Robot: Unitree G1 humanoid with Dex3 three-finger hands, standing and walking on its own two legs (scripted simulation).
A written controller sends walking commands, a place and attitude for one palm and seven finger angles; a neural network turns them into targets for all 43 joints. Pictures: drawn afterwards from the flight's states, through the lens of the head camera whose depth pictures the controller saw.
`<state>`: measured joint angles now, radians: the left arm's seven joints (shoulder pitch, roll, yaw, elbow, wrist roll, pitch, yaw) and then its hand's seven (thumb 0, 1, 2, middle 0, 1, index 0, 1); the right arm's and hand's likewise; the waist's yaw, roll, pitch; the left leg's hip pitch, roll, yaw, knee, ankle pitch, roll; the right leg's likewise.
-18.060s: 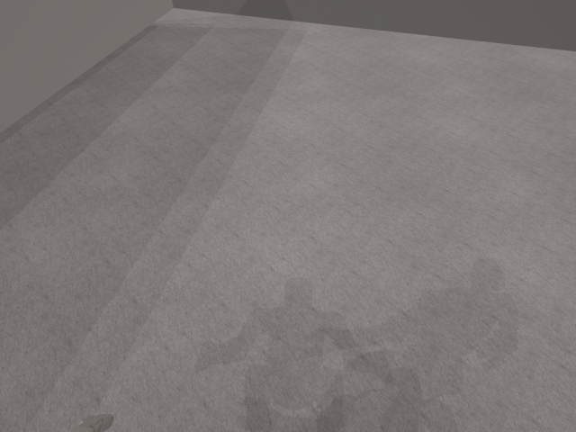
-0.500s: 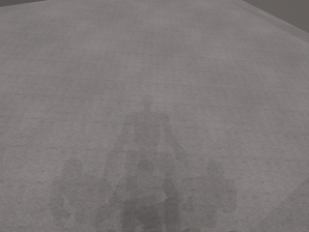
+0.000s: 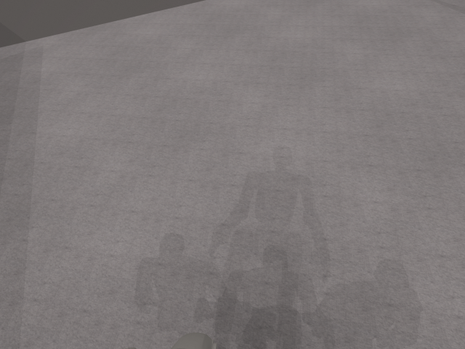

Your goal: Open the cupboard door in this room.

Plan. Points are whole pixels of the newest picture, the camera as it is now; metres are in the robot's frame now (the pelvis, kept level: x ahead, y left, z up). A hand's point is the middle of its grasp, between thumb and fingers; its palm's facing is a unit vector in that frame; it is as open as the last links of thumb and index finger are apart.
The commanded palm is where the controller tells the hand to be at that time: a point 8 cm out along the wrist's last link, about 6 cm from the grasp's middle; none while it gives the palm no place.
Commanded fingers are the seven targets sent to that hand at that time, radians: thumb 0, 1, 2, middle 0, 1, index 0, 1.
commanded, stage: turn or walk to find it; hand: left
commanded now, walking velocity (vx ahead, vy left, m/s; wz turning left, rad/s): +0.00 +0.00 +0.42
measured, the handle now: out of the picture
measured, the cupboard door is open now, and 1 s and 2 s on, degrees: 0 0 0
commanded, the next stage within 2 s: stand and wait in 1.56 s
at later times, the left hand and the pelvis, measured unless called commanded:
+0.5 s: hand out of the picture -0.01 +0.27 -0.17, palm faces +0.26 -0.93 -0.24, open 7.4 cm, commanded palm none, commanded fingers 0.00 0.90 0.90 -0.20 -0.30 -0.20 -0.30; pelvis -0.02 +0.05 +0.00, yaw +12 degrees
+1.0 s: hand out of the picture -0.04 +0.20 -0.15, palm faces +0.43 -0.86 -0.27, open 7.4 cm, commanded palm none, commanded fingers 0.00 0.90 0.90 -0.20 -0.30 -0.20 -0.30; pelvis -0.03 -0.01 +0.00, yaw +25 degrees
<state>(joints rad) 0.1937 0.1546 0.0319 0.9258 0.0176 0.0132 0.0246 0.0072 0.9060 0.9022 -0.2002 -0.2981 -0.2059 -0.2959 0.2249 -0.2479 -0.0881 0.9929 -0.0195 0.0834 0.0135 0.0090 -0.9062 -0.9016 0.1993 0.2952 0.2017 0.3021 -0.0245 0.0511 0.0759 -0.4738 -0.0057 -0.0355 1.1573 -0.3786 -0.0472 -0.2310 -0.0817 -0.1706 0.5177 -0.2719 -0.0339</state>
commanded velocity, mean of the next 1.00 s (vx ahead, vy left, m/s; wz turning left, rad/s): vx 0.00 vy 0.00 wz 0.42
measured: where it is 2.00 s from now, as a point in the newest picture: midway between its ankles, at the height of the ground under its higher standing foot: outside the picture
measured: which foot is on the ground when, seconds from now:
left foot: up 0.00-0.26, down 0.28-0.74, up 0.76-1.00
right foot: down 0.00-0.28, up 0.30-0.72, down 0.74-1.00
